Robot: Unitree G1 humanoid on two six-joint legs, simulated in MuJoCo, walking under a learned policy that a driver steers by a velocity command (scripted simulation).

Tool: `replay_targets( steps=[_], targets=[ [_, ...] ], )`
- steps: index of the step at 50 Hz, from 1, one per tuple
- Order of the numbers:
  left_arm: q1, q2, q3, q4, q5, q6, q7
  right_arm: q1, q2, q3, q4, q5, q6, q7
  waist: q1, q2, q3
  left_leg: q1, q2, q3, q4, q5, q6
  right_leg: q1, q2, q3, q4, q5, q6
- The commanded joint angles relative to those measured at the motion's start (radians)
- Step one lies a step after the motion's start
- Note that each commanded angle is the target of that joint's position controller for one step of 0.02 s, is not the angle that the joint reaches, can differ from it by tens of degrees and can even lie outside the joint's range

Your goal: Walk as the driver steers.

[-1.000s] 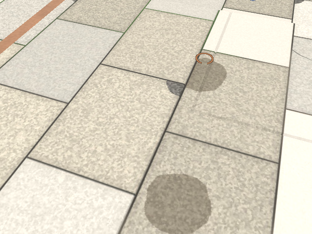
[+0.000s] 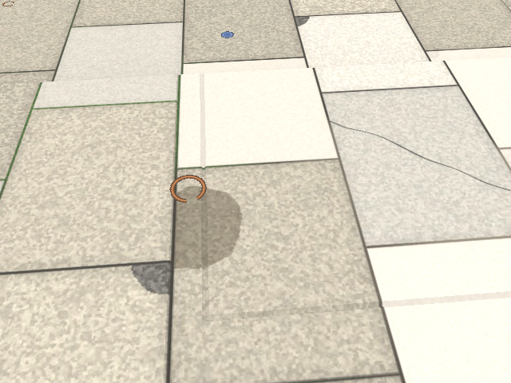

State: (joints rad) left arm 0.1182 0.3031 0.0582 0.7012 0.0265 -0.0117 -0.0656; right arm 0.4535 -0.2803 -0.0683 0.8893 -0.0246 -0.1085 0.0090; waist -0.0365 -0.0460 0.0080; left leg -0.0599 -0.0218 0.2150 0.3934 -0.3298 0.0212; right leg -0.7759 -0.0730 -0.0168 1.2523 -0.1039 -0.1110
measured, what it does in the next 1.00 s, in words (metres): walks ahead: right foot, then left foot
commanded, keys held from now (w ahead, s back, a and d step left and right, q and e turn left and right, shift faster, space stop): w+e+shift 0.30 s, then w+q+shift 0.70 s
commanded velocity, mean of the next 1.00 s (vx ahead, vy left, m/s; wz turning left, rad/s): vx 1.00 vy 0.00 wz -0.03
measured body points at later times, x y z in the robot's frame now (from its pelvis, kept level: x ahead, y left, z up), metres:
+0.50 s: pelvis +0.45 -0.08 +0.00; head +0.47 -0.08 +0.45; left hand +0.51 +0.19 -0.13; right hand +0.57 -0.36 -0.08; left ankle +0.68 +0.03 -0.66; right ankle +0.34 -0.06 -0.73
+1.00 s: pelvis +0.93 -0.15 +0.00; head +0.96 -0.15 +0.45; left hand +1.20 +0.03 -0.04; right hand +0.86 -0.43 -0.12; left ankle +0.81 -0.10 -0.73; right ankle +1.14 -0.35 -0.67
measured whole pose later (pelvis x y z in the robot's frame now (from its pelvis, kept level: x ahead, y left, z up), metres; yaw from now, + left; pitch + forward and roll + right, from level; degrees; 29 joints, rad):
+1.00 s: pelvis +0.93 -0.15 +0.00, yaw +2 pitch +2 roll +0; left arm -0.04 0.24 -0.06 0.58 0.05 -0.08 -0.03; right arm 0.52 -0.29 -0.07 0.89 0.01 -0.07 0.02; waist -0.12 -0.01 0.02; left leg 0.02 -0.17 -0.19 0.29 -0.31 0.15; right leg -0.74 -0.11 0.09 0.71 0.02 0.04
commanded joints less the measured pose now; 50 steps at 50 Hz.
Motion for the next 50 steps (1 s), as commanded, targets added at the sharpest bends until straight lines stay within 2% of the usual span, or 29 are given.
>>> replay_targets(
  steps=[1,4,6,8,9,10,11,12,13,14,15,16,18,20,22,24,27,31,33,34,35,36,37,38,39,41,43,46,50],
  targets=[
    [-0.044,-0.009,-0.019,-0.081,-0.005,0.006,-0.017,-0.117,-0.030,0.010,-0.067,0.001,-0.040,-0.001,0.080,0.081,0.140,-0.171,0.233,-0.048,-0.314,0.263,0.034,0.019,-0.041,0.019,-0.135,0.164,-0.014],
    [-0.165,-0.016,-0.032,-0.110,0.000,-0.004,-0.037,-0.038,-0.074,0.006,-0.037,0.003,-0.037,-0.016,0.041,0.027,0.165,-0.050,0.212,0.065,-0.325,0.526,0.009,0.086,0.000,-0.111,-0.391,0.217,-0.053],
    [-0.181,-0.005,-0.032,-0.109,-0.002,-0.010,-0.038,0.001,-0.118,0.004,-0.032,0.002,-0.025,-0.030,0.043,0.068,0.124,0.070,0.224,0.101,-0.227,0.989,-0.010,0.178,0.072,-0.190,-0.484,0.193,-0.081],
    [-0.068,0.038,-0.018,-0.076,-0.010,-0.010,-0.022,-0.002,-0.183,-0.011,-0.038,-0.005,0.005,-0.050,0.117,0.134,0.028,0.182,0.258,0.099,-0.020,1.377,-0.019,0.298,0.143,-0.218,-0.514,0.084,-0.102],
    [0.083,0.074,-0.001,-0.038,-0.013,-0.010,-0.011,-0.040,-0.213,-0.021,-0.050,-0.013,0.026,-0.057,0.198,0.160,-0.046,0.174,0.284,0.085,0.172,1.473,-0.007,0.444,0.169,-0.201,-0.512,0.007,-0.121],
    [0.283,0.124,0.026,0.022,-0.014,-0.013,0.004,-0.090,-0.230,-0.028,-0.073,-0.019,0.044,-0.054,0.283,0.160,-0.133,0.092,0.298,0.057,0.431,1.431,0.020,0.658,0.186,-0.158,-0.548,-0.074,-0.150],
    [0.420,0.162,0.059,0.077,-0.016,-0.013,0.030,-0.117,-0.224,-0.032,-0.083,-0.022,0.052,-0.040,0.325,0.092,-0.174,-0.087,0.232,0.050,0.791,1.032,0.023,0.881,0.180,-0.072,-0.627,-0.150,-0.179],
    [0.319,0.222,0.077,0.078,-0.031,-0.003,0.045,-0.149,-0.061,0.006,-0.130,-0.034,0.040,-0.019,0.196,-0.151,-0.071,-0.457,0.049,0.010,1.139,-0.048,0.002,0.960,0.021,0.207,-0.610,-0.077,-0.211],
    [0.287,0.307,0.089,0.035,0.004,0.007,0.039,-0.127,-0.057,0.017,-0.257,0.001,0.014,-0.014,0.122,-0.193,-0.244,-0.804,-0.027,-0.194,1.333,-0.170,-0.039,1.223,-0.144,0.731,-0.811,-0.182,-0.422],
    [0.315,0.271,0.092,0.024,0.005,0.007,0.049,-0.209,-0.098,0.024,-0.271,-0.007,-0.019,-0.014,0.161,-0.007,-0.221,-0.874,0.034,-0.296,1.254,-0.085,-0.028,1.178,-0.193,0.844,-0.990,-0.334,-0.388],
    [0.294,0.215,0.082,0.046,-0.001,-0.001,0.057,-0.232,-0.112,0.026,-0.263,-0.004,-0.032,-0.013,0.117,0.099,-0.083,-0.841,0.080,-0.305,1.126,-0.022,-0.023,1.010,-0.172,0.778,-1.039,-0.333,-0.339],
    [0.255,0.168,0.067,0.058,0.000,-0.017,0.062,-0.226,-0.098,0.032,-0.244,-0.013,-0.023,-0.016,0.057,0.167,-0.023,-0.761,0.123,-0.289,1.036,0.003,-0.024,0.854,-0.145,0.657,-1.040,-0.255,-0.290],
    [0.204,0.086,0.030,0.056,-0.005,-0.058,0.073,-0.160,-0.064,0.045,-0.202,-0.043,0.025,-0.006,-0.013,0.190,0.015,-0.604,0.179,-0.278,0.918,0.019,-0.039,0.624,-0.074,0.481,-1.059,-0.145,-0.234],
    [0.233,0.083,0.021,0.083,-0.012,-0.093,0.063,-0.211,-0.041,0.053,-0.212,-0.035,0.053,0.013,-0.007,0.158,0.065,-0.578,0.207,-0.242,0.791,0.066,-0.046,0.515,-0.031,0.352,-1.103,-0.025,-0.201],
    [0.288,0.099,0.025,0.106,-0.016,-0.110,0.048,-0.336,-0.028,0.062,-0.252,-0.008,0.058,0.023,0.044,0.102,0.110,-0.615,0.207,-0.195,0.619,0.232,-0.016,0.530,0.011,0.217,-1.141,0.176,-0.138],
    [0.326,0.074,0.014,0.122,-0.024,-0.123,0.038,-0.417,-0.021,0.067,-0.265,0.009,0.051,0.034,0.086,0.089,0.121,-0.571,0.170,-0.142,0.440,0.410,0.027,0.568,0.057,0.097,-1.153,0.356,-0.058],
    [0.382,0.091,0.007,0.158,-0.019,-0.136,0.049,-0.484,-0.014,0.071,-0.271,0.027,0.042,0.047,0.120,0.038,0.122,-0.523,0.095,-0.102,0.271,0.550,0.085,0.701,0.012,0.014,-1.223,0.540,0.004],
    [0.352,0.146,0.008,0.165,0.010,-0.120,0.093,-0.402,-0.092,0.046,-0.224,0.015,0.041,0.046,0.040,-0.067,0.015,-0.417,-0.052,-0.039,0.205,0.441,0.127,0.954,-0.052,-0.081,-1.035,1.164,0.077],
    [0.275,0.179,0.018,0.145,0.040,-0.088,0.117,-0.092,-0.160,0.015,-0.122,0.015,0.052,0.038,-0.118,-0.097,-0.121,-0.158,-0.119,-0.038,0.232,0.310,0.154,0.944,-0.084,-0.104,-0.638,1.358,0.098],
    [0.172,0.210,0.029,0.115,0.040,-0.074,0.122,0.153,-0.192,-0.008,-0.050,0.014,0.056,0.028,-0.258,-0.070,-0.172,0.060,-0.077,-0.113,0.168,0.268,0.204,0.790,-0.065,-0.118,-0.269,1.258,0.100],
    [0.099,0.134,0.011,0.089,0.041,-0.088,0.108,0.254,-0.226,-0.028,-0.010,0.016,0.069,0.014,-0.274,0.080,-0.168,0.254,0.021,-0.254,0.240,0.171,0.245,0.485,0.078,-0.103,0.162,0.375,0.078],
    [0.221,-0.002,-0.025,0.005,-0.012,-0.110,0.080,0.109,-0.297,-0.044,-0.037,-0.012,0.074,0.010,-0.047,0.409,-0.237,0.542,0.259,-0.869,0.118,0.112,0.472,-0.045,0.213,0.031,0.504,-0.425,0.147],
    [0.171,0.046,-0.044,-0.018,0.003,-0.134,0.079,0.034,-0.237,-0.046,-0.081,0.004,0.077,0.013,-0.089,0.181,-0.264,0.494,0.296,-1.047,-0.092,-0.079,0.478,-0.119,0.145,0.156,0.443,-0.309,0.105],
    [0.104,0.084,-0.043,-0.027,0.010,-0.147,0.070,0.003,-0.176,-0.035,-0.078,0.011,0.076,0.008,-0.055,0.020,-0.132,0.307,0.273,-0.959,-0.156,-0.153,0.419,-0.083,0.083,0.168,0.319,-0.207,0.088],
    [0.091,0.082,-0.047,-0.031,0.021,-0.148,0.066,-0.028,-0.137,-0.027,-0.071,0.011,0.073,0.009,0.001,-0.068,-0.040,0.120,0.233,-0.872,-0.187,-0.092,0.369,-0.016,0.045,0.141,0.204,-0.177,0.082],
    [0.086,0.054,-0.061,-0.052,0.058,-0.102,0.058,-0.047,-0.120,-0.013,-0.063,0.018,0.052,-0.001,0.073,-0.071,0.053,-0.131,0.136,-0.730,-0.213,0.009,0.329,0.075,0.001,0.120,0.095,-0.208,0.116],
    [0.034,0.037,-0.075,-0.093,0.060,-0.068,0.052,-0.054,-0.143,-0.016,-0.071,0.024,0.028,0.006,0.085,-0.022,0.101,-0.309,0.070,-0.637,-0.253,0.078,0.321,0.137,-0.025,0.067,-0.079,-0.199,0.143],
    [-0.150,0.017,-0.093,-0.169,0.029,-0.070,0.036,-0.033,-0.158,-0.027,-0.078,0.030,0.018,0.005,0.023,0.044,0.130,-0.402,0.002,-0.559,-0.272,0.284,0.268,0.248,-0.013,0.010,-0.408,0.066,0.165],
    [-0.236,0.021,-0.094,-0.202,0.008,-0.077,0.041,0.048,-0.189,-0.046,-0.068,0.039,0.025,0.009,-0.067,0.112,0.051,-0.171,0.018,-0.582,-0.180,0.589,0.201,0.304,0.056,0.002,-0.634,0.223,0.142]
  ],
)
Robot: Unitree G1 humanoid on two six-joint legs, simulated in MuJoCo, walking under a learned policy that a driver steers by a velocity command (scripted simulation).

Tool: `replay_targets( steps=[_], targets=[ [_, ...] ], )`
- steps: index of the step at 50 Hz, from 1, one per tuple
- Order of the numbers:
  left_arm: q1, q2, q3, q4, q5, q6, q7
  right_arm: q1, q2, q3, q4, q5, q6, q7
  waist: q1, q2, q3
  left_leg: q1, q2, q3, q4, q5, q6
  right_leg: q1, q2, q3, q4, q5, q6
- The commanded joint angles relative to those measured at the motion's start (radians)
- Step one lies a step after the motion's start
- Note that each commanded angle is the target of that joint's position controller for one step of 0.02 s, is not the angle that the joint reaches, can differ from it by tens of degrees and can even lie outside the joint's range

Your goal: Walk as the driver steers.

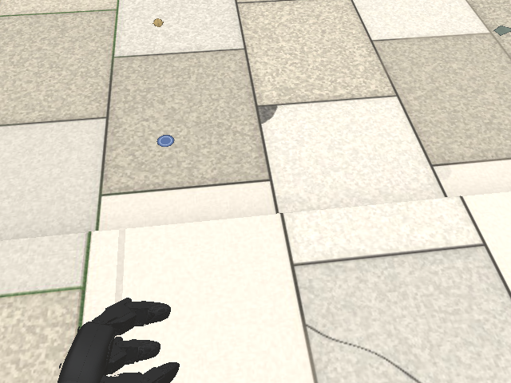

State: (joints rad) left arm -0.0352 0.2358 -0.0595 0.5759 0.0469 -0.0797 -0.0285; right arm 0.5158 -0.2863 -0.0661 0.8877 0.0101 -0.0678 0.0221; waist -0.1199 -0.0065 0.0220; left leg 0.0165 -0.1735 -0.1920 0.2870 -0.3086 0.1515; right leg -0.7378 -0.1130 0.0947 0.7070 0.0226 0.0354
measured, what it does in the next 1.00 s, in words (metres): walks ahead, turning left: right foot, then left foot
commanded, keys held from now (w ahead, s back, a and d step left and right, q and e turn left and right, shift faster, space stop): w+q+shift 0.46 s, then w+e+shift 0.54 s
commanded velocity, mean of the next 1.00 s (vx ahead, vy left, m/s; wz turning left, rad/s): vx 1.00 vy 0.00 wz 0.32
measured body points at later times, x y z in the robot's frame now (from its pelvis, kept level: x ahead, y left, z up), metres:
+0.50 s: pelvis +0.45 +0.01 -0.03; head +0.48 +0.03 +0.42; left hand +0.25 +0.23 -0.15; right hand +0.81 -0.05 -0.06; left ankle +0.60 +0.16 -0.70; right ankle +0.29 -0.18 -0.73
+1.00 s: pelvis +0.89 +0.20 -0.05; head +0.91 +0.20 +0.40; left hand +0.96 +0.49 -0.15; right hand +0.95 -0.08 -0.18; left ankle +0.62 +0.15 -0.72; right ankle +1.07 +0.20 -0.76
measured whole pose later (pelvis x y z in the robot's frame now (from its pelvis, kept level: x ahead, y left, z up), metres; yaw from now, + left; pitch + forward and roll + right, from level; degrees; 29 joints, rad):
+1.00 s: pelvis +0.89 +0.20 -0.05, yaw +16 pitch +0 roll +2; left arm 0.13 0.30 0.04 0.78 0.04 -0.04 -0.08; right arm 0.43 -0.27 -0.03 0.91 -0.01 -0.11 -0.05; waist -0.01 -0.04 0.05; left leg 0.27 -0.07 0.30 0.42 -0.56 0.00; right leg -0.53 0.01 -0.15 0.51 0.32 -0.18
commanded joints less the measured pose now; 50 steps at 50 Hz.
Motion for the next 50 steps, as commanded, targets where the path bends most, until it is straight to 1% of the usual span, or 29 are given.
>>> replay_targets(
  steps=[1,3,5,6,7,8,9,10,11,14,18,21,24,25,27,28,29,30,31,32,33,36,39,41,43,45,47,49,50],
  targets=[
    [-0.090,0.095,0.026,-0.083,-0.013,-0.013,0.007,-0.018,-0.186,-0.051,-0.070,0.001,-0.012,-0.009,0.016,0.079,0.027,-0.196,0.178,-0.185,-0.040,0.602,0.058,0.285,0.105,-0.098,-0.145,0.081,-0.010],
    [0.001,0.148,0.048,-0.060,-0.014,-0.021,0.022,-0.047,-0.215,-0.060,-0.082,-0.005,-0.012,-0.019,0.065,0.075,-0.052,-0.127,0.183,-0.200,0.115,0.796,0.016,0.449,0.148,-0.083,-0.219,-0.009,-0.027],
    [0.348,0.242,0.095,0.025,-0.019,-0.032,0.051,-0.143,-0.253,-0.067,-0.108,-0.016,-0.024,-0.012,0.260,0.066,-0.242,-0.229,0.146,-0.179,0.521,0.765,-0.018,0.836,0.087,-0.030,-0.189,-0.162,-0.059],
    [0.577,0.311,0.125,0.059,0.009,-0.033,0.074,-0.162,-0.126,-0.034,-0.139,-0.019,-0.037,-0.012,0.327,-0.067,-0.389,-0.383,0.103,-0.095,0.848,0.304,-0.007,1.077,-0.148,0.185,-0.178,-0.515,-0.088],
    [0.490,0.382,0.143,0.050,0.034,-0.025,0.066,-0.029,-0.016,0.004,-0.207,0.040,-0.033,-0.011,0.187,-0.421,-0.534,-0.675,0.021,0.025,1.125,-0.208,-0.044,1.256,-0.421,0.783,-0.380,-0.695,-0.210],
    [0.390,0.292,0.148,0.035,0.022,-0.012,0.058,-0.086,-0.105,0.004,-0.176,0.008,-0.009,-0.024,0.194,-0.255,-0.410,-0.813,0.130,0.065,1.183,-0.091,-0.026,1.140,-0.361,0.792,-0.426,-0.892,-0.230],
    [0.337,0.186,0.123,0.034,0.009,-0.010,0.053,-0.197,-0.142,-0.006,-0.173,-0.017,0.003,-0.016,0.213,-0.112,-0.246,-0.828,0.170,0.090,1.134,-0.003,-0.032,0.993,-0.291,0.573,-0.420,-0.764,-0.203],
    [0.334,0.146,0.113,0.062,0.010,-0.009,0.047,-0.246,-0.135,-0.009,-0.182,-0.026,0.011,-0.003,0.202,-0.022,-0.144,-0.807,0.198,0.102,1.090,0.025,-0.041,0.866,-0.250,0.415,-0.427,-0.543,-0.185],
    [0.362,0.136,0.110,0.099,0.008,-0.014,0.049,-0.298,-0.113,-0.006,-0.202,-0.041,0.022,0.013,0.191,-0.017,-0.083,-0.796,0.229,0.098,1.057,0.027,-0.044,0.787,-0.204,0.287,-0.443,-0.395,-0.162],
    [0.418,0.093,0.102,0.180,-0.023,-0.040,0.032,-0.341,-0.041,0.017,-0.262,-0.046,0.062,0.038,0.135,-0.085,-0.014,-0.832,0.276,0.115,1.039,0.028,-0.054,0.704,-0.180,0.087,-0.484,-0.170,-0.126],
    [0.354,0.123,0.106,0.199,-0.023,-0.061,0.026,-0.456,-0.047,0.035,-0.349,-0.044,0.071,0.058,0.083,-0.087,0.051,-0.806,0.276,0.171,0.880,0.232,-0.059,0.597,-0.125,-0.180,-0.562,0.061,-0.091],
    [0.397,0.165,0.113,0.228,-0.022,-0.061,0.030,-0.563,-0.052,0.046,-0.374,-0.044,0.069,0.078,0.107,-0.026,0.117,-0.699,0.236,0.295,0.617,0.334,-0.023,0.604,-0.080,-0.324,-0.599,0.214,-0.065],
    [0.495,0.230,0.122,0.247,-0.019,-0.046,0.047,-0.554,-0.061,0.046,-0.354,-0.049,0.060,0.077,0.096,-0.058,0.071,-0.514,0.120,0.390,0.494,0.269,0.031,0.716,-0.102,-0.366,-0.457,0.840,-0.045],
    [0.505,0.260,0.125,0.254,-0.016,-0.033,0.056,-0.479,-0.071,0.042,-0.328,-0.056,0.053,0.068,0.048,-0.088,0.031,-0.402,0.084,0.369,0.468,0.217,0.047,0.722,-0.130,-0.352,-0.354,0.966,-0.057],
    [0.429,0.307,0.129,0.237,-0.015,-0.007,0.060,-0.096,-0.146,0.000,-0.197,-0.061,0.045,0.033,-0.146,-0.104,-0.130,0.033,0.063,0.261,0.357,0.157,0.099,0.604,-0.156,-0.326,0.087,0.961,-0.108],
    [0.434,0.261,0.125,0.228,-0.013,-0.001,0.051,-0.027,-0.226,-0.033,-0.159,-0.063,0.049,0.008,-0.139,-0.001,-0.185,0.249,0.179,0.097,0.327,0.037,0.117,0.395,-0.043,-0.316,0.508,0.242,-0.108],
    [0.594,0.113,0.089,0.164,-0.048,-0.002,0.037,-0.128,-0.326,-0.046,-0.211,-0.077,0.050,-0.007,0.051,0.258,-0.354,0.480,0.534,-0.434,0.251,0.034,0.191,0.075,0.078,-0.199,0.906,-0.568,-0.086],
    [0.433,0.214,0.105,0.130,-0.059,-0.013,0.044,-0.074,-0.284,-0.051,-0.226,-0.054,0.050,-0.016,-0.069,0.080,-0.427,0.435,0.542,-0.535,0.085,-0.036,0.196,-0.007,0.112,-0.008,0.947,-0.437,-0.102],
    [0.380,0.189,0.101,0.119,-0.069,-0.018,0.043,-0.110,-0.253,-0.045,-0.183,-0.059,0.036,-0.028,-0.014,0.041,-0.219,0.265,0.530,-0.401,0.031,-0.042,0.175,-0.066,0.073,-0.014,0.892,-0.363,-0.100],
    [0.382,0.170,0.095,0.140,-0.056,-0.015,0.037,-0.144,-0.186,-0.029,-0.163,-0.055,0.018,-0.026,0.042,-0.035,-0.070,0.062,0.496,-0.296,-0.009,-0.002,0.146,-0.030,0.024,-0.026,0.790,-0.331,-0.102],
    [0.391,0.151,0.093,0.160,-0.042,0.003,0.028,-0.185,-0.146,-0.018,-0.156,-0.057,-0.002,-0.025,0.090,-0.060,-0.021,-0.074,0.459,-0.205,-0.035,0.023,0.115,0.039,-0.007,-0.008,0.717,-0.317,-0.100],
    [0.434,0.103,0.096,0.203,-0.029,0.063,-0.003,-0.193,-0.073,0.005,-0.119,-0.032,-0.048,-0.015,0.163,0.004,0.065,-0.268,0.395,0.005,-0.137,0.088,0.047,0.131,-0.047,0.010,0.561,-0.273,-0.083],
    [0.260,0.071,0.091,0.155,-0.041,0.062,-0.018,-0.181,-0.064,0.008,-0.094,-0.023,-0.074,-0.003,0.137,0.036,0.137,-0.272,0.306,0.237,-0.195,0.353,-0.034,0.071,-0.032,-0.049,0.320,-0.055,-0.100],
    [0.182,0.062,0.087,0.141,-0.038,0.043,-0.041,-0.199,-0.069,0.011,-0.093,-0.015,-0.091,-0.009,0.128,0.028,0.116,-0.311,0.250,0.371,-0.200,0.478,-0.057,0.212,0.023,-0.175,0.126,0.167,-0.116],
    [0.209,0.072,0.096,0.159,-0.041,0.024,-0.056,-0.186,-0.073,0.013,-0.072,-0.009,-0.110,-0.025,0.157,0.024,0.081,-0.197,0.270,0.418,-0.149,0.555,-0.095,0.245,0.018,-0.150,0.016,0.418,-0.169],
    [0.195,0.085,0.100,0.171,-0.034,0.017,-0.064,-0.152,-0.105,0.010,-0.060,-0.006,-0.109,-0.038,0.142,0.031,0.064,-0.079,0.286,0.451,-0.116,0.646,-0.118,0.282,0.070,-0.213,-0.107,0.482,-0.199],
    [0.194,0.115,0.107,0.178,-0.004,0.026,-0.060,-0.109,-0.140,0.008,-0.036,-0.007,-0.083,-0.066,0.149,0.050,0.043,0.087,0.314,0.464,0.023,0.891,-0.147,0.295,0.131,-0.264,-0.182,0.427,-0.203],
    [0.320,0.144,0.122,0.207,0.010,0.041,-0.045,-0.112,-0.174,0.002,-0.029,-0.021,-0.040,-0.092,0.221,0.075,0.011,0.164,0.358,0.466,0.307,1.170,-0.154,0.375,0.171,-0.285,-0.210,0.265,-0.223],
    [0.495,0.171,0.138,0.255,0.002,0.049,-0.036,-0.156,-0.179,-0.002,-0.035,-0.042,-0.022,-0.102,0.303,0.099,-0.044,0.142,0.388,0.449,0.526,1.246,-0.139,0.504,0.155,-0.253,-0.198,0.196,-0.257]
  ],
)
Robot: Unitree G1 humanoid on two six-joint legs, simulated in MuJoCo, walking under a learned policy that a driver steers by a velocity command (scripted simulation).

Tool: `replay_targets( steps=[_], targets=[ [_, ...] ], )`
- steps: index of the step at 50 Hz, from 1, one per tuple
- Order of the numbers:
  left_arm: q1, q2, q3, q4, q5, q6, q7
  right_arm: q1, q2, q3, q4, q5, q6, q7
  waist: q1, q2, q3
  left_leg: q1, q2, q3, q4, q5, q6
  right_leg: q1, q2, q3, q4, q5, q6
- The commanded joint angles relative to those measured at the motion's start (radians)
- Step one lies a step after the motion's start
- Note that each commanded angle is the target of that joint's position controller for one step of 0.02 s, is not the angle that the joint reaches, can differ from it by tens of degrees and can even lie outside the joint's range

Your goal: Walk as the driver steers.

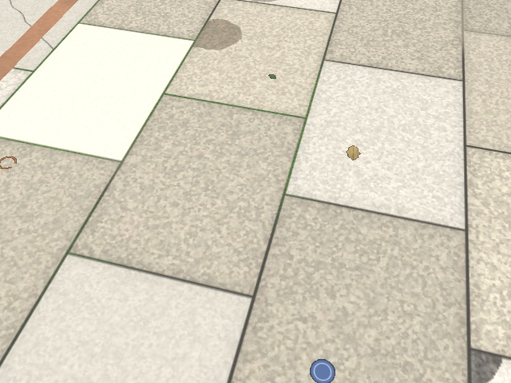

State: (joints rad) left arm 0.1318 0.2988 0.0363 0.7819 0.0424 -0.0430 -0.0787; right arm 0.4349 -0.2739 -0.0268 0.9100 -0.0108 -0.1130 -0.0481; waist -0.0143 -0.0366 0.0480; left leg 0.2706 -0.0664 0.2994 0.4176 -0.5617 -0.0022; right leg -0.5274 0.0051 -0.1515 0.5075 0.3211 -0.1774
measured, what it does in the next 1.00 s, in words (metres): goes down, turning right: right foot 0.08 m lower, then left foot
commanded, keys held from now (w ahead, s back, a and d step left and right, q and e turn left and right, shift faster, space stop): w+e+shift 0.82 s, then q+shift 0.18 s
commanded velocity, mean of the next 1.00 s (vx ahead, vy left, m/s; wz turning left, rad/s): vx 0.94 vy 0.00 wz -0.83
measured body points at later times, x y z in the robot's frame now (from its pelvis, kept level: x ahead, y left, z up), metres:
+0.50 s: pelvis +0.47 +0.00 -0.05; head +0.50 -0.01 +0.40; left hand +0.63 +0.26 -0.17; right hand +0.56 -0.31 -0.12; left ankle +0.59 +0.11 -0.77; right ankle +0.28 -0.03 -0.66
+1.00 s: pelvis +0.80 -0.25 -0.05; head +0.83 -0.29 +0.40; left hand +1.08 -0.18 -0.17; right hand +0.67 -0.48 -0.17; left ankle +0.86 -0.09 -0.65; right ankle +0.81 -0.29 -0.77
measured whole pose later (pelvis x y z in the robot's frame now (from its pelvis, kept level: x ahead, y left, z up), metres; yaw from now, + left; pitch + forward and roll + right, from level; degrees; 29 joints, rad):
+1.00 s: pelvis +0.80 -0.25 -0.05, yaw -49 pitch +0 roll +0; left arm 0.19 0.27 0.02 0.77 0.02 -0.03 0.00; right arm 0.26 -0.22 0.00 0.76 -0.01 -0.05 -0.01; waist -0.05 0.00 0.10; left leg -0.48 0.09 -0.03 1.36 -0.38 -0.02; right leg -0.32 0.14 -0.10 0.58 -0.26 -0.16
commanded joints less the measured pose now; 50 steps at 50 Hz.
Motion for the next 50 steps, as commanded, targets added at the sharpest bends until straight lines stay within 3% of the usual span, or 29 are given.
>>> replay_targets(
  steps=[1,2,3,4,5,6,7,9,11,13,17,19,20,21,22,23,24,28,35,37,39,41,42,43,44,45,46,47,50],
  targets=[
    [0.548,0.160,0.072,0.118,-0.002,0.019,0.031,-0.147,-0.196,-0.050,-0.074,-0.037,0.034,-0.028,0.302,0.100,-0.133,-0.261,0.270,-0.070,0.751,1.398,0.033,0.521,0.024,0.059,0.006,-0.192,-0.092],
    [0.607,0.176,0.094,0.144,-0.027,0.018,0.053,-0.270,-0.154,-0.049,-0.098,-0.024,0.031,0.002,0.368,-0.122,-0.088,-0.504,0.063,-0.064,1.281,0.628,0.036,0.656,0.000,0.117,-0.148,-0.170,-0.148],
    [0.508,0.345,0.131,0.145,-0.015,0.030,0.052,-0.228,-0.083,-0.020,-0.261,0.007,0.010,0.017,0.164,-0.386,-0.155,-1.232,-0.041,-0.227,1.515,-0.069,-0.043,1.102,-0.177,0.591,0.050,-0.192,-0.341],
    [0.485,0.268,0.119,0.102,-0.038,0.021,0.045,-0.281,-0.069,0.010,-0.262,-0.022,-0.013,0.010,0.208,-0.079,-0.235,-1.205,0.036,-0.339,1.394,-0.017,0.002,1.003,-0.221,0.723,-0.069,-0.235,-0.326],
    [0.476,0.187,0.094,0.113,-0.037,0.013,0.052,-0.316,-0.072,0.014,-0.273,-0.025,-0.027,0.019,0.155,0.055,-0.131,-1.143,0.069,-0.373,1.268,0.036,0.008,0.810,-0.207,0.750,-0.142,-0.317,-0.291],
    [0.469,0.081,0.054,0.145,-0.052,0.003,0.050,-0.401,-0.039,0.020,-0.256,-0.062,-0.025,0.023,0.118,0.234,0.023,-1.066,0.091,-0.325,1.207,0.045,0.018,0.536,-0.093,0.619,-0.078,-0.138,-0.198],
    [0.416,0.181,0.071,0.100,-0.040,-0.008,0.079,-0.304,-0.010,0.034,-0.322,-0.075,-0.019,0.035,0.034,0.069,-0.040,-1.123,0.094,-0.406,1.085,-0.022,0.001,0.563,-0.174,0.799,-0.133,-0.298,-0.267],
    [0.320,0.211,0.082,0.070,-0.009,-0.025,0.085,-0.350,-0.067,0.036,-0.333,-0.097,0.015,0.045,0.006,0.060,0.030,-1.166,0.145,-0.431,0.987,-0.134,-0.028,0.360,-0.198,0.962,-0.238,-0.634,-0.275],
    [0.246,0.179,0.073,0.030,-0.025,-0.043,0.089,-0.517,-0.102,0.039,-0.406,-0.046,0.014,0.047,0.007,0.111,0.117,-1.017,0.191,-0.417,0.552,0.326,-0.072,0.122,-0.106,0.803,-0.375,-0.549,-0.190],
    [0.202,0.166,0.072,0.035,-0.051,-0.046,0.078,-0.490,-0.058,0.046,-0.381,-0.026,0.022,0.066,0.011,0.048,0.064,-0.523,0.148,-0.346,0.307,0.698,-0.075,-0.122,0.036,0.585,-0.364,-0.408,-0.089],
    [0.314,0.182,0.089,0.056,-0.060,-0.034,0.065,-0.461,-0.088,0.029,-0.370,-0.010,0.030,0.052,0.076,0.007,-0.020,-0.492,0.066,-0.341,0.108,0.643,-0.055,0.225,0.029,0.632,-0.147,-0.182,-0.014],
    [0.301,0.230,0.101,0.059,-0.041,-0.034,0.063,-0.242,-0.154,-0.007,-0.314,-0.017,0.015,0.029,-0.055,0.031,-0.156,-0.281,0.039,-0.334,0.091,0.458,-0.026,0.295,0.061,0.587,0.192,0.003,0.029],
    [0.265,0.175,0.086,0.038,-0.042,-0.047,0.059,-0.038,-0.219,-0.035,-0.284,-0.033,0.005,0.012,-0.153,0.061,-0.264,-0.048,0.170,-0.444,0.140,0.246,0.006,0.160,0.091,0.536,0.475,-0.105,0.042],
    [0.345,0.006,0.044,-0.017,-0.085,-0.053,0.067,0.039,-0.307,-0.060,-0.276,-0.074,0.006,0.007,-0.100,0.359,-0.451,0.205,0.534,-0.985,-0.019,-0.100,0.120,-0.102,0.192,0.395,0.812,-0.837,0.071],
    [0.307,0.066,0.031,-0.052,-0.061,-0.039,0.074,-0.027,-0.303,-0.080,-0.267,-0.044,0.022,0.016,-0.066,0.423,-0.426,0.135,0.557,-1.273,-0.156,-0.364,0.155,-0.259,0.094,0.306,0.921,-0.788,0.057],
    [0.193,0.112,0.040,-0.044,-0.030,-0.022,0.072,-0.121,-0.187,-0.059,-0.279,-0.037,0.030,0.021,-0.077,0.265,-0.239,-0.014,0.488,-1.094,-0.160,-0.364,0.137,-0.318,0.032,0.269,0.920,-0.694,0.057],
    [0.135,0.114,0.042,-0.054,-0.013,-0.014,0.059,-0.151,-0.133,-0.048,-0.265,-0.038,0.036,0.025,-0.074,0.151,-0.137,-0.133,0.438,-0.888,-0.140,-0.144,0.121,-0.312,-0.010,0.241,0.865,-0.639,0.063],
    [0.026,0.024,0.020,-0.137,-0.003,0.034,0.011,-0.078,-0.056,-0.027,-0.151,-0.019,0.016,0.041,-0.013,0.161,-0.026,-0.323,0.369,-0.539,-0.199,0.285,0.086,-0.297,-0.099,0.231,0.804,-0.620,0.080],
    [-0.185,0.050,-0.008,-0.256,-0.008,0.048,-0.029,-0.110,-0.127,-0.042,-0.109,-0.015,-0.018,0.049,0.033,0.077,0.066,-0.411,0.290,-0.105,-0.344,0.640,0.040,-0.164,-0.084,0.083,0.415,-0.303,0.056],
    [-0.218,0.046,-0.014,-0.259,-0.009,0.044,-0.032,-0.054,-0.164,-0.046,-0.093,-0.018,-0.012,0.044,0.022,0.073,0.070,-0.339,0.279,-0.038,-0.283,0.990,0.030,-0.071,-0.028,-0.002,0.303,-0.325,0.017],
    [-0.154,0.075,-0.004,-0.235,-0.010,0.038,-0.018,-0.013,-0.222,-0.058,-0.092,-0.022,0.009,0.032,0.067,0.123,-0.004,-0.219,0.305,-0.019,-0.098,1.451,0.021,0.033,0.052,-0.049,0.268,-0.430,-0.018],
    [0.148,0.137,0.030,-0.151,-0.013,0.031,0.004,-0.047,-0.280,-0.072,-0.114,-0.029,0.043,0.023,0.217,0.153,-0.156,-0.271,0.351,-0.044,0.313,1.600,0.035,0.365,0.112,-0.018,0.236,-0.538,-0.063],
    [0.314,0.166,0.053,-0.076,0.003,0.024,0.026,-0.043,-0.253,-0.064,-0.120,-0.030,0.045,0.026,0.267,0.087,-0.216,-0.467,0.317,-0.050,0.620,1.309,0.022,0.655,0.102,0.091,0.112,-0.495,-0.088],
    [0.218,0.248,0.075,-0.076,-0.010,0.029,0.050,0.002,-0.120,-0.038,-0.156,-0.039,0.043,0.041,0.122,-0.186,-0.189,-0.778,0.130,-0.060,1.003,0.115,-0.009,0.814,-0.127,0.404,0.080,-0.292,-0.086],
    [0.205,0.320,0.086,-0.146,0.002,0.038,0.058,0.073,-0.137,-0.029,-0.235,0.005,0.039,0.035,0.095,-0.192,-0.439,-1.005,0.072,-0.251,1.271,0.021,-0.029,1.027,-0.388,0.885,-0.045,-0.062,-0.263],
    [0.239,0.247,0.077,-0.136,-0.016,0.032,0.075,-0.031,-0.160,-0.028,-0.221,0.005,0.031,0.022,0.130,0.046,-0.404,-1.018,0.133,-0.335,1.236,0.175,-0.028,0.953,-0.370,0.781,-0.069,0.205,-0.227],
    [0.196,0.211,0.069,-0.109,-0.017,0.023,0.091,-0.029,-0.135,-0.015,-0.217,0.025,0.030,0.022,0.081,0.025,-0.278,-1.013,0.149,-0.306,1.193,0.191,-0.032,0.772,-0.367,0.670,-0.091,0.226,-0.241],
    [0.152,0.147,0.046,-0.088,-0.020,0.006,0.094,-0.057,-0.115,-0.007,-0.199,0.004,0.036,0.025,0.033,0.111,-0.160,-0.954,0.184,-0.327,1.076,0.185,-0.025,0.581,-0.311,0.561,-0.118,0.199,-0.188],
    [0.114,0.077,0.015,-0.054,-0.025,-0.033,0.085,0.013,-0.092,-0.017,-0.133,-0.004,0.094,0.047,-0.042,0.109,-0.052,-0.731,0.169,-0.365,0.825,0.182,-0.010,0.284,-0.252,0.298,-0.209,0.302,-0.080]
  ],
)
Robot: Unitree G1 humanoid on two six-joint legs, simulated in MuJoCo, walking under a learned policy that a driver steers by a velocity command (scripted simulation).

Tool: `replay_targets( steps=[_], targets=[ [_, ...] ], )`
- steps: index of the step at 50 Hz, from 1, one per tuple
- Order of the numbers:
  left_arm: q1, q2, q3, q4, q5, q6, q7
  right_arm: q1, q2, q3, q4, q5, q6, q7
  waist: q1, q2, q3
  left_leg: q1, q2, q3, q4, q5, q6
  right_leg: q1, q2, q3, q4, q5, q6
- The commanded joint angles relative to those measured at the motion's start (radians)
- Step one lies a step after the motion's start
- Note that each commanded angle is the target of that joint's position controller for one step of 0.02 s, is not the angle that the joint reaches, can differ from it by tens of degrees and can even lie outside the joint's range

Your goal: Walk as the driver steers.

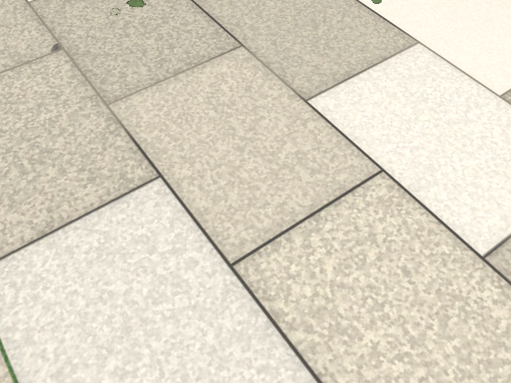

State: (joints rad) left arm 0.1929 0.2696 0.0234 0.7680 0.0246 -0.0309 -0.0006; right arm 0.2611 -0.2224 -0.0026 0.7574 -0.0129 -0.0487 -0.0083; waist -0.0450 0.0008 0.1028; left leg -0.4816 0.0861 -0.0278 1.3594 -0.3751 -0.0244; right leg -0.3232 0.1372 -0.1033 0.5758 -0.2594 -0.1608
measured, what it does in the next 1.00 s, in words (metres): walks ahead, turning left: left foot, then right foot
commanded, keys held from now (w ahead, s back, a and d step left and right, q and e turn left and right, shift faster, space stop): q+shift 1.00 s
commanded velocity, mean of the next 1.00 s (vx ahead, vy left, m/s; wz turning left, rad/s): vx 0.11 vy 0.00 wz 0.77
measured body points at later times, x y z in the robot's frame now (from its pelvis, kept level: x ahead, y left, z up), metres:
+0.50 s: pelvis +0.21 +0.04 +0.01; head +0.25 +0.06 +0.45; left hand +0.34 +0.32 -0.09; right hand +0.36 -0.22 -0.11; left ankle +0.29 +0.09 -0.72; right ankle +0.29 -0.12 -0.65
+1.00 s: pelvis +0.30 -0.02 +0.02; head +0.35 -0.02 +0.47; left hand +0.20 +0.29 -0.05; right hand +0.61 -0.13 -0.10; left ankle +0.20 +0.05 -0.63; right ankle +0.38 -0.08 -0.72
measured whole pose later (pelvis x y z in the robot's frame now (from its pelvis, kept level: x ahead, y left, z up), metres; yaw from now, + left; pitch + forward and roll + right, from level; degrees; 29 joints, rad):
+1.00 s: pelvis +0.30 -0.02 +0.02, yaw +50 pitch +1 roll +1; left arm 0.14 0.30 0.02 0.66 0.03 0.02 0.05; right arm 0.22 -0.39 -0.11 0.69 -0.02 0.08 0.05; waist -0.01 0.07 0.05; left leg -0.54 -0.10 -0.12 1.16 -0.37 -0.05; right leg -0.21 0.02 -0.02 0.39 -0.19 -0.04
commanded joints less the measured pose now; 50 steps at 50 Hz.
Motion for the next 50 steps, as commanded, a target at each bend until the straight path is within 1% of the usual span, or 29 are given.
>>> replay_targets(
  steps=[1,3,5,8,10,12,13,14,15,16,17,18,20,22,24,26,29,34,37,39,40,41,42,43,44,45,46,48,50],
  targets=[
    [0.057,0.113,0.030,-0.023,-0.003,-0.055,0.002,0.190,-0.125,-0.041,0.026,-0.001,0.036,0.013,-0.017,0.047,-0.100,0.025,0.000,-0.017,-0.178,0.038,0.021,0.075,-0.358,0.192,-0.290,0.937,-0.075],
    [0.004,0.098,0.025,-0.022,-0.003,-0.066,-0.001,0.169,-0.091,-0.040,0.021,-0.001,0.036,0.022,-0.036,-0.006,-0.107,0.012,-0.025,0.033,-0.316,0.177,0.042,0.104,-0.292,0.059,-0.303,0.975,-0.020],
    [-0.042,0.066,0.016,-0.031,-0.015,-0.067,0.006,0.103,-0.068,-0.036,0.001,0.008,0.029,0.031,-0.021,-0.057,-0.110,0.030,-0.042,0.098,-0.495,0.356,0.053,0.127,-0.239,-0.056,-0.307,0.909,0.030],
    [0.018,0.069,0.019,-0.014,-0.028,-0.061,0.028,0.046,-0.058,-0.035,-0.015,-0.003,0.028,0.044,0.026,-0.070,-0.129,0.043,-0.092,0.175,-0.676,0.502,0.068,0.246,-0.247,-0.125,-0.219,0.919,0.069],
    [0.034,0.092,0.029,-0.015,-0.028,-0.050,0.046,0.110,-0.078,-0.047,-0.009,-0.021,0.033,0.050,0.008,-0.097,-0.161,0.115,-0.133,0.204,-0.694,0.439,0.093,0.273,-0.288,-0.136,-0.080,1.008,0.087],
    [-0.020,0.112,0.042,-0.042,-0.026,-0.031,0.058,0.247,-0.127,-0.072,0.013,-0.029,0.041,0.042,-0.061,-0.117,-0.193,0.237,-0.159,0.175,-0.718,0.312,0.150,0.230,-0.323,-0.121,0.150,1.028,0.104],
    [-0.094,0.120,0.047,-0.064,-0.035,-0.018,0.052,0.371,-0.159,-0.092,0.036,-0.031,0.035,0.029,-0.157,-0.054,-0.219,0.358,-0.146,0.122,-0.842,0.386,0.210,0.153,-0.277,-0.131,0.436,0.819,0.125],
    [-0.078,0.053,0.035,-0.079,-0.012,-0.009,0.034,0.343,-0.226,-0.108,0.049,-0.007,0.033,0.011,-0.106,0.145,-0.151,0.463,-0.014,-0.088,-0.856,1.001,0.260,-0.083,-0.100,-0.132,0.713,-0.119,0.152],
    [0.094,0.004,0.021,-0.108,-0.001,0.013,0.027,0.245,-0.306,-0.123,0.008,0.004,0.042,0.010,0.040,0.273,-0.227,0.534,0.163,-0.506,-0.867,1.408,0.445,-0.278,0.022,0.051,0.998,-0.398,0.199],
    [0.183,0.026,0.004,-0.105,0.017,0.015,0.029,0.153,-0.328,-0.138,-0.066,0.017,0.053,0.006,0.052,0.200,-0.363,0.526,0.256,-0.663,-1.010,0.969,0.506,-0.297,-0.041,0.216,0.996,-0.333,0.198],
    [0.113,0.086,0.015,-0.099,0.018,0.019,0.031,0.083,-0.247,-0.123,-0.091,0.012,0.072,0.000,0.053,0.035,-0.254,0.405,0.225,-0.639,-1.071,0.543,0.482,-0.311,-0.078,0.218,0.947,-0.280,0.194],
    [0.024,0.115,0.028,-0.109,0.024,0.021,0.033,0.055,-0.180,-0.101,-0.087,0.010,0.085,0.002,0.064,-0.078,-0.139,0.281,0.158,-0.560,-1.114,0.326,0.412,-0.320,-0.111,0.206,0.827,-0.235,0.193],
    [-0.023,0.098,0.023,-0.125,0.024,0.047,0.037,0.061,-0.180,-0.104,-0.079,0.012,0.083,0.004,0.057,-0.048,-0.114,0.205,0.062,-0.435,-1.115,0.331,0.323,-0.244,-0.137,0.190,0.651,-0.167,0.204],
    [-0.012,0.062,0.011,-0.119,0.017,0.068,0.038,0.068,-0.212,-0.115,-0.075,0.005,0.078,0.010,0.052,-0.024,-0.158,0.201,0.006,-0.379,-1.077,0.428,0.264,-0.194,-0.125,0.178,0.565,-0.128,0.214],
    [-0.034,0.056,0.008,-0.128,0.006,0.074,0.039,0.072,-0.232,-0.126,-0.079,0.005,0.080,0.009,0.033,0.010,-0.185,0.240,-0.014,-0.393,-1.063,0.396,0.218,-0.209,-0.122,0.189,0.476,-0.110,0.224],
    [-0.073,0.067,0.012,-0.140,0.001,0.078,0.040,0.066,-0.241,-0.133,-0.089,0.008,0.094,0.005,0.009,0.061,-0.187,0.270,-0.031,-0.438,-1.083,0.221,0.183,-0.238,-0.117,0.206,0.412,-0.085,0.231],
    [-0.113,0.084,0.018,-0.145,-0.001,0.072,0.040,0.054,-0.250,-0.141,-0.103,0.006,0.108,0.006,-0.018,0.104,-0.166,0.300,-0.048,-0.504,-1.105,0.036,0.167,-0.263,-0.108,0.227,0.332,-0.061,0.230],
    [-0.129,0.105,0.021,-0.143,-0.011,0.043,0.041,0.034,-0.263,-0.149,-0.117,-0.006,0.108,0.014,-0.032,0.139,-0.164,0.335,-0.053,-0.590,-1.068,0.064,0.182,-0.210,-0.073,0.250,0.200,-0.083,0.191],
    [-0.094,0.122,0.024,-0.134,-0.020,0.029,0.044,-0.007,-0.272,-0.150,-0.129,-0.010,0.107,0.023,-0.012,0.159,-0.163,0.290,-0.061,-0.637,-1.042,0.163,0.173,-0.090,-0.041,0.250,0.080,-0.101,0.164],
    [-0.032,0.139,0.030,-0.121,-0.024,0.022,0.053,-0.053,-0.268,-0.146,-0.140,-0.005,0.105,0.028,0.026,0.167,-0.159,0.206,-0.092,-0.659,-1.040,0.125,0.129,0.066,-0.034,0.247,-0.083,-0.068,0.152],
    [0.008,0.152,0.035,-0.111,-0.021,0.017,0.063,-0.074,-0.259,-0.142,-0.144,0.004,0.101,0.027,0.058,0.144,-0.153,0.134,-0.135,-0.638,-1.020,0.016,0.085,0.179,-0.061,0.250,-0.232,0.000,0.145],
    [-0.011,0.216,0.049,-0.125,-0.016,0.018,0.076,-0.011,-0.208,-0.128,-0.139,0.014,0.095,0.023,0.025,0.006,-0.185,0.054,-0.219,-0.531,-0.894,-0.195,0.026,0.286,-0.223,0.383,-0.349,-0.088,0.112],
    [-0.062,0.304,0.061,-0.166,-0.003,0.027,0.074,0.027,-0.169,-0.121,-0.151,0.025,0.091,0.014,0.012,-0.191,-0.206,-0.060,-0.357,-0.247,-0.583,-0.220,-0.019,0.306,-0.500,0.663,-0.419,-0.195,0.011],
    [-0.109,0.265,0.053,-0.165,0.015,0.035,0.065,-0.020,-0.283,-0.143,-0.141,-0.021,0.086,0.012,0.019,-0.112,-0.132,-0.117,-0.279,-0.157,-0.407,-0.148,-0.034,0.171,-0.511,0.645,-0.420,-0.081,-0.050],
    [-0.112,0.196,0.038,-0.166,0.010,0.039,0.059,-0.029,-0.295,-0.149,-0.139,-0.028,0.089,0.020,0.007,-0.091,-0.123,-0.075,-0.223,-0.140,-0.315,-0.091,-0.031,0.133,-0.465,0.527,-0.365,0.066,-0.050],
    [-0.132,0.156,0.026,-0.168,0.003,0.040,0.053,0.002,-0.274,-0.143,-0.123,-0.028,0.099,0.032,-0.007,-0.080,-0.113,-0.066,-0.213,-0.124,-0.234,-0.040,-0.023,0.120,-0.393,0.400,-0.328,0.172,-0.023],
    [-0.137,0.149,0.022,-0.177,0.001,0.042,0.051,0.034,-0.256,-0.137,-0.111,-0.022,0.111,0.044,-0.014,-0.108,-0.119,-0.074,-0.209,-0.103,-0.155,-0.012,-0.021,0.134,-0.351,0.320,-0.308,0.236,-0.007],
    [-0.104,0.141,0.018,-0.187,0.004,0.042,0.052,0.034,-0.252,-0.128,-0.108,-0.004,0.123,0.060,0.006,-0.123,-0.120,-0.106,-0.178,-0.055,-0.103,0.006,-0.031,0.178,-0.332,0.229,-0.277,0.364,-0.009],
    [-0.031,0.153,0.026,-0.174,0.006,0.041,0.049,-0.026,-0.236,-0.116,-0.126,0.002,0.127,0.065,0.047,-0.130,-0.111,-0.153,-0.146,-0.025,-0.159,0.010,-0.046,0.260,-0.342,0.193,-0.260,0.427,-0.011]
  ],
)
Next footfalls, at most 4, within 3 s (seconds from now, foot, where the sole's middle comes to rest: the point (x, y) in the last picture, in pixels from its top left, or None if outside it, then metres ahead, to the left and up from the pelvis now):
0.26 left None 0.33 0.10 -0.76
0.82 right None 0.41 -0.05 -0.76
1.30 left None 0.21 0.06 -0.76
1.72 right None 0.38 -0.08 -0.76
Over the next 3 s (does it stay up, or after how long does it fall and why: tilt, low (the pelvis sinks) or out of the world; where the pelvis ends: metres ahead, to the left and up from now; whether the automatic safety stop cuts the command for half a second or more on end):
stays up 0.84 0.29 0.01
